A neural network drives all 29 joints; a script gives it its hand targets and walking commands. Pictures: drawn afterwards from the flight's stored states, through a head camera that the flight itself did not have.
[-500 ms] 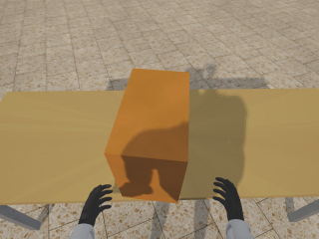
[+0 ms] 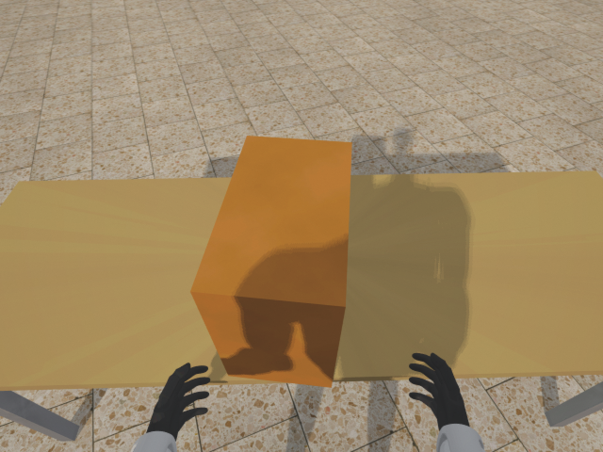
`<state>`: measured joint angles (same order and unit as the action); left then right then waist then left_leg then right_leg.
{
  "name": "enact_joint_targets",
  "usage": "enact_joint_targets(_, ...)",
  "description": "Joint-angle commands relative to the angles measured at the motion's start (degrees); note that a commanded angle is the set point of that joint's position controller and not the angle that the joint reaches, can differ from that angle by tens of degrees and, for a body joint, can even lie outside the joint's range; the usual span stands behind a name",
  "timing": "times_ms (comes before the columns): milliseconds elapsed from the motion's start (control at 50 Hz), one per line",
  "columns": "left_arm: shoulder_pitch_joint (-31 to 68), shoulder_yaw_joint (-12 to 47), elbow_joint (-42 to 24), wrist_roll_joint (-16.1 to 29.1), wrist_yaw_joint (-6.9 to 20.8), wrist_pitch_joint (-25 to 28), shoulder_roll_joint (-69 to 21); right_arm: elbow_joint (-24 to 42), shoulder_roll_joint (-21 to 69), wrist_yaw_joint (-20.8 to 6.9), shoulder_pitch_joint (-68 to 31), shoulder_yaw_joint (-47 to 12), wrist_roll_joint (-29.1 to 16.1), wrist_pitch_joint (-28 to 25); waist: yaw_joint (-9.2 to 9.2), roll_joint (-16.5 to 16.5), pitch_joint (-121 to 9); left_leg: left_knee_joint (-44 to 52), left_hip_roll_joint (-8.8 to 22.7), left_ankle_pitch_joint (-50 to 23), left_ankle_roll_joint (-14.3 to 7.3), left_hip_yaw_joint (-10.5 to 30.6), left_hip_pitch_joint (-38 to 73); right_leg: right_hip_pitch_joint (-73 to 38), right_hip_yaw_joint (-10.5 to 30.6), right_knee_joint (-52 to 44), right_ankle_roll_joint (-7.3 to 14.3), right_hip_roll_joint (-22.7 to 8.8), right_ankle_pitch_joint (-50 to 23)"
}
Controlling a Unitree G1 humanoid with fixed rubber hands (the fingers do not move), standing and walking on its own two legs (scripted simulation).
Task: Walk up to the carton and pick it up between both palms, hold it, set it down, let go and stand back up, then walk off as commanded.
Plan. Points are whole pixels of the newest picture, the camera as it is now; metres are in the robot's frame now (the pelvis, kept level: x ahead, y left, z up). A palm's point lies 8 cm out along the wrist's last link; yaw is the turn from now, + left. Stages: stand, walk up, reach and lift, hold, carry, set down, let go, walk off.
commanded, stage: set down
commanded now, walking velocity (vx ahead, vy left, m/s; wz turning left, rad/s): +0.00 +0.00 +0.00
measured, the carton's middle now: (289, 261) +0.44 +0.05 -0.04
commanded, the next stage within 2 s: let go in 0.62 s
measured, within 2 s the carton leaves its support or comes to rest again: neither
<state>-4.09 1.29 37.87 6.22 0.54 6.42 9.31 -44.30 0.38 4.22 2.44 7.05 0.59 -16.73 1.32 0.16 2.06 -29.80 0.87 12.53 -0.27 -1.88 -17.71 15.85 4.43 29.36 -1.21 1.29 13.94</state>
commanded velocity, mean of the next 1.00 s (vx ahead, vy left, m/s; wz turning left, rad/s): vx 0.00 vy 0.00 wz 0.00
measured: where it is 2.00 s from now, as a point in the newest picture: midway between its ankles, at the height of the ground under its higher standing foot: outside the picture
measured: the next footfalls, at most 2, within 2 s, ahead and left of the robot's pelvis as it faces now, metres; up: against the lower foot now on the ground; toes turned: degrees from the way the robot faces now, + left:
none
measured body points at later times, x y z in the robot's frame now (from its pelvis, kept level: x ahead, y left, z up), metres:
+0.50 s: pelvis +0.01 -0.01 +0.00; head +0.03 -0.01 +0.45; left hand +0.20 +0.20 -0.09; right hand +0.20 -0.20 -0.09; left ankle +0.04 +0.11 -0.74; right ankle +0.02 -0.13 -0.74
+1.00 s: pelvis +0.01 -0.02 +0.00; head +0.04 -0.02 +0.45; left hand +0.19 +0.21 -0.09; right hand +0.20 -0.22 -0.09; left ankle +0.04 +0.11 -0.74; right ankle +0.02 -0.13 -0.74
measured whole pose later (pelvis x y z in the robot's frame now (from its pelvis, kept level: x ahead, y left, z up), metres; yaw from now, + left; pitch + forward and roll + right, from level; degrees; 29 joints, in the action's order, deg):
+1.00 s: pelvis +0.01 -0.02 +0.00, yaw +0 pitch +1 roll +1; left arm -6.9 -0.8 33.8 2.4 0.2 -5.1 9.3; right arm -44.3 -3.5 1.0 5.0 7.0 0.6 -12.5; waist 1.3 0.4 2.1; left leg -25.8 0.7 11.0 0.8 -1.9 -15.9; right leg 15.9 4.4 29.4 -0.3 1.1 14.5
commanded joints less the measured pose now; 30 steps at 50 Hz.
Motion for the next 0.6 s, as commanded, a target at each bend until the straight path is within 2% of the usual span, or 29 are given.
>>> enact_joint_targets(0,2.9,-3.7,-12.2,-0.8,-0.8,0.6,12.2,10.7,-12.3,-1.3,-1.5,-4.4,-0.4,-0.7,-0.32,-1.4,-8.5,8.3,-1.7,-5.8,2.3,-3.2,14.9,-9.4,-3.0,-10.0,4.0,-0.7,-3.5)
enact_joint_targets(220,0.6,-4.4,-12.2,-2.4,-0.8,-3.2,10.9,10.6,-14.6,-2.3,-0.7,-4.4,0.2,-0.2,0.08,-1.5,-8.6,8.6,-1.7,-8.5,2.8,-3.7,15.8,-9.9,-3.9,-10.4,3.7,-0.1,-5.5)
enact_joint_targets(580,-0.2,-5.7,-13.0,-3.3,-0.8,-8.3,10.3,10.3,-15.5,-2.6,-0.4,-5.0,2.0,2.8,0.27,0.6,-7.7,9.8,-1.8,-5.2,1.7,-4.4,15.3,-8.8,-4.2,-10.7,2.5,-0.8,-5.4)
